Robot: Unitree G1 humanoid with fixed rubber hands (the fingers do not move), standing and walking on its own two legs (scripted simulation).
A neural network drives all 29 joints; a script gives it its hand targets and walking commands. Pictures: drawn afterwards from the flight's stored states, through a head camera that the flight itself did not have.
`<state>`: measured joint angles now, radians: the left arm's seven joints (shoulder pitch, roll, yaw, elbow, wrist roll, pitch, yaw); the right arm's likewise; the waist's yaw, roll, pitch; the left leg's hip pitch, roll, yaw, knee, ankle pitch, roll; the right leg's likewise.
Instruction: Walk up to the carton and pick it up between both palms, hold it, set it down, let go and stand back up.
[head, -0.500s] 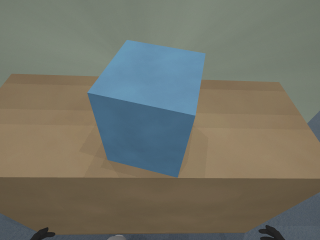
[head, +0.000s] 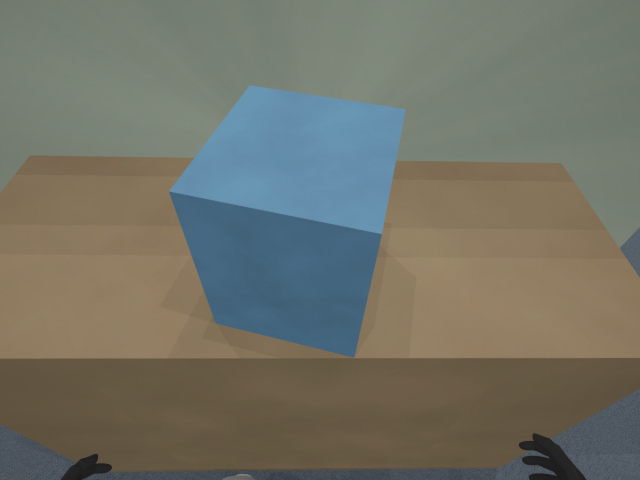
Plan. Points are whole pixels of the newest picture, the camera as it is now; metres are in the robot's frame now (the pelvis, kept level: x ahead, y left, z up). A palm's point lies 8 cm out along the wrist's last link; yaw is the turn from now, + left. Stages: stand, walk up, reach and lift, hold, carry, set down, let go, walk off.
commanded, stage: walk up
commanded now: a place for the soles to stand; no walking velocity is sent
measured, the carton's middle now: (303, 224) +0.41 +0.03 +0.10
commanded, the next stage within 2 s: reach and lift in 1.68 s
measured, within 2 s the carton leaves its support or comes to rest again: neither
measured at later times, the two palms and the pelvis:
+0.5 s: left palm out of the picture +0.08 +0.32 -0.08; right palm out of the picture +0.12 -0.28 -0.06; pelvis -0.01 +0.02 +0.00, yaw +0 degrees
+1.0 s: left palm out of the picture +0.07 +0.33 -0.08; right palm out of the picture +0.12 -0.28 -0.06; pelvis -0.02 +0.03 +0.00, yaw +0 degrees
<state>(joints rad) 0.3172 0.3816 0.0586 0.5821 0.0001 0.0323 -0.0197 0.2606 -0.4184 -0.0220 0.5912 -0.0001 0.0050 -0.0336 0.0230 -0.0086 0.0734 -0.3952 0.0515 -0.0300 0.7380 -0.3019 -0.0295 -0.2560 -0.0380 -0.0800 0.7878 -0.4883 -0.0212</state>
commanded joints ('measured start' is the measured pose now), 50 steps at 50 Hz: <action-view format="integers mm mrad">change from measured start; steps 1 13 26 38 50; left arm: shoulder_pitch -98 -136 -96 -90 -122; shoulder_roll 257 249 257 242 280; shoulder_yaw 59 52 51 49 58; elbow -46 -35 9 19 -12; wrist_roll -9 -9 -16 -14 -28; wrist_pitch -22 -40 -37 -30 -30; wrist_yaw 1 -7 -6 -6 8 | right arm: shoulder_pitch -76 -77 -104 -110 -100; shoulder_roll -220 -233 -254 -243 -251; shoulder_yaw -58 -58 -61 -59 -87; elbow -10 7 13 12 2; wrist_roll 3 5 6 9 7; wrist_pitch -15 -31 -32 -29 10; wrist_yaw -6 3 4 9 27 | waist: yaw -8 -27 -5 -7 -24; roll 1 22 42 63 12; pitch -59 4 -62 -8 -2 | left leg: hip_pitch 95 114 85 46 132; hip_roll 69 85 84 94 49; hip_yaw -42 -103 -112 -146 -59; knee -81 -186 -198 -238 -85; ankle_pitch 290 136 195 62 303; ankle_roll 91 70 78 92 71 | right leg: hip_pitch -19 -104 34 -22 -134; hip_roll -129 -115 -105 -81 -139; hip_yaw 133 144 127 133 125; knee -245 -315 -267 -281 -245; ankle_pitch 326 73 205 114 273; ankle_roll -30 -49 -30 -37 -60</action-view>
